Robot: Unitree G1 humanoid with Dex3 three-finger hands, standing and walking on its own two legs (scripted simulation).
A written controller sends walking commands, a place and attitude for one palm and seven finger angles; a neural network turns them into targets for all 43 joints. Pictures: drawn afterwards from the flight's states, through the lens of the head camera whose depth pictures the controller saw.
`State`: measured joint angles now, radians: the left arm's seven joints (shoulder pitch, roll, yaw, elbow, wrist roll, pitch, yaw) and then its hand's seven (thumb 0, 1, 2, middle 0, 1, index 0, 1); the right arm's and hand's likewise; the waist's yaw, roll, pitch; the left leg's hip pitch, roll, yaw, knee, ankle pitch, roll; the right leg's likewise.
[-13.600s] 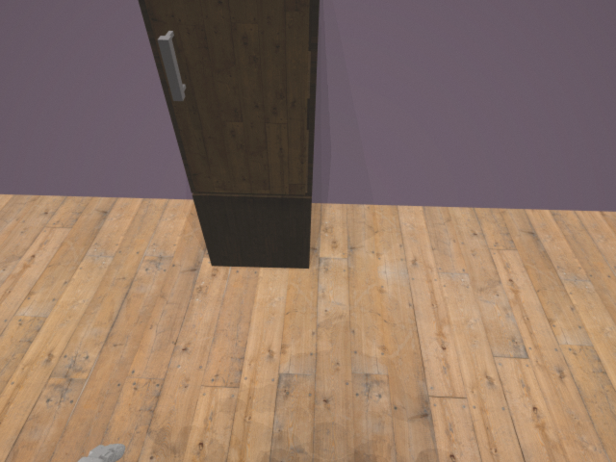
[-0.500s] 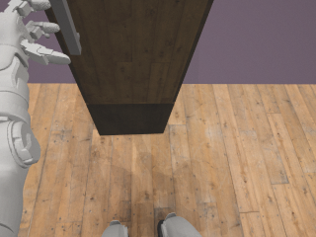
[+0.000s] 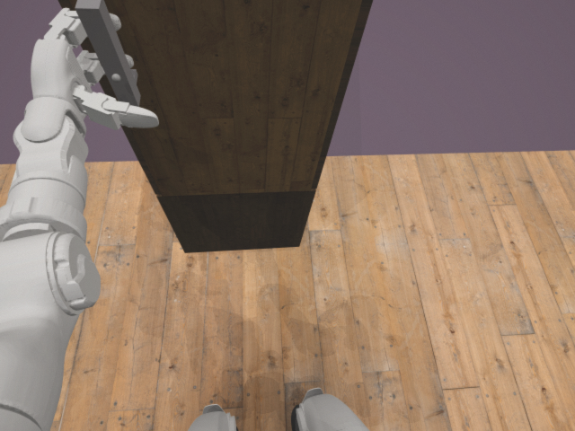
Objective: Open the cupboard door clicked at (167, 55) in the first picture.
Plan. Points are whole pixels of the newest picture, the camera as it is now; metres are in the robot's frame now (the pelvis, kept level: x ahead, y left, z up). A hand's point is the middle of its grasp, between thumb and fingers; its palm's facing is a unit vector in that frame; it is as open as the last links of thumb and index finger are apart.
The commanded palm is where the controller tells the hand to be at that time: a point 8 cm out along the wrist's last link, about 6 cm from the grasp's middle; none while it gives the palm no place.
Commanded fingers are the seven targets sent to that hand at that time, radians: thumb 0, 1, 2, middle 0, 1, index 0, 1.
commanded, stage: slide the fingers in behind the handle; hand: left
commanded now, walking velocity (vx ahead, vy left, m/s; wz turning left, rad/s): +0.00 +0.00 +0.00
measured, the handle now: (115, 47) +0.60 +0.15 +0.13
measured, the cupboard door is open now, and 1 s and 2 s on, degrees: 0 0 5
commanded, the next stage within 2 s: close the thumb around the handle in 0.74 s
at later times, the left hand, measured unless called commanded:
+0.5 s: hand (130, 80) +0.54 +0.13 +0.13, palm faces -0.04 -1.00 -0.02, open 14.1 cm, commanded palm +0.53 +0.17 +0.12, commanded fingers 0.00 -0.50 0.30 -0.30 -1.20 -0.30 -1.20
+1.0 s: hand (131, 78) +0.55 +0.13 +0.13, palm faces -0.05 -1.00 -0.01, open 13.4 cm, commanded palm +0.53 +0.17 +0.12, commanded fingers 0.00 0.00 0.52 -0.34 -1.25 -0.34 -1.25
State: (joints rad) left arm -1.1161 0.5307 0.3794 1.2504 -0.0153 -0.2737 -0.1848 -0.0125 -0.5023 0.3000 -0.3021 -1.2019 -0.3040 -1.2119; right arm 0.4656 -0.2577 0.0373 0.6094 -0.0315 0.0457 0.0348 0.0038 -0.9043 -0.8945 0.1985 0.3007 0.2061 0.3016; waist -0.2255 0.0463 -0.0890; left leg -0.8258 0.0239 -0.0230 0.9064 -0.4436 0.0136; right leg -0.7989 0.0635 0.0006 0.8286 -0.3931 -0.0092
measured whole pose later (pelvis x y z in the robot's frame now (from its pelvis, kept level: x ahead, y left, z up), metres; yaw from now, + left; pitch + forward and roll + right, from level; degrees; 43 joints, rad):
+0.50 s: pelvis -0.01 -0.01 +0.00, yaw +1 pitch +20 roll -2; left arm -1.17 0.50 0.31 1.30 -0.04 -0.28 -0.15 -0.01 -0.50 0.30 -0.29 -1.20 -0.27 -1.20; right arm 0.47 -0.27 0.03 0.65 -0.03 0.02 0.03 0.01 -0.90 -0.89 0.20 0.30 0.21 0.30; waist -0.23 0.04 -0.08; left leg -0.83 0.02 -0.04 0.90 -0.42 0.01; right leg -0.80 0.06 -0.02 0.83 -0.38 -0.02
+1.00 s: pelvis +0.00 +0.00 +0.00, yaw +1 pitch +21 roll -3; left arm -1.15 0.47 0.33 1.29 -0.03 -0.28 -0.14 -0.01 -0.40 0.34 -0.30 -1.21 -0.30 -1.21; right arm 0.47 -0.26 0.03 0.64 -0.04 0.03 0.04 0.00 -0.90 -0.89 0.20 0.30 0.21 0.30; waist -0.22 0.05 -0.10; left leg -0.82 0.01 -0.03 0.90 -0.44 0.02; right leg -0.79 0.05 -0.01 0.83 -0.39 0.00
